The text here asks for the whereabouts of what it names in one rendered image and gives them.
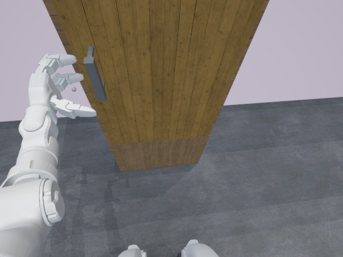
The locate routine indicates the left robot upper arm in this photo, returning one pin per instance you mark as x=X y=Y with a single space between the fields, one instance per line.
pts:
x=27 y=213

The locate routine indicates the robot shin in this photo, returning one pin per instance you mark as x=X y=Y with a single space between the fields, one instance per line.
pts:
x=192 y=242
x=133 y=246

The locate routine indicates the left robot shin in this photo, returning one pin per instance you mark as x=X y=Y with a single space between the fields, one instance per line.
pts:
x=133 y=246

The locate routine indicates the robot left hand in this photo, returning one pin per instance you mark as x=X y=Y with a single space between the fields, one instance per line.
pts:
x=42 y=88

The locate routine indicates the handle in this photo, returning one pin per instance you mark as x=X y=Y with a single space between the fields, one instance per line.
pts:
x=94 y=76

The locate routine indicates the robot left forearm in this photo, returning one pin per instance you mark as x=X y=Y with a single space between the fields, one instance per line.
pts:
x=38 y=156

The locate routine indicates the cupboard door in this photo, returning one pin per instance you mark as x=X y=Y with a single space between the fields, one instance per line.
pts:
x=166 y=64

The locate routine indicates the right robot shin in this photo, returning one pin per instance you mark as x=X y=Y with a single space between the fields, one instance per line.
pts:
x=192 y=242

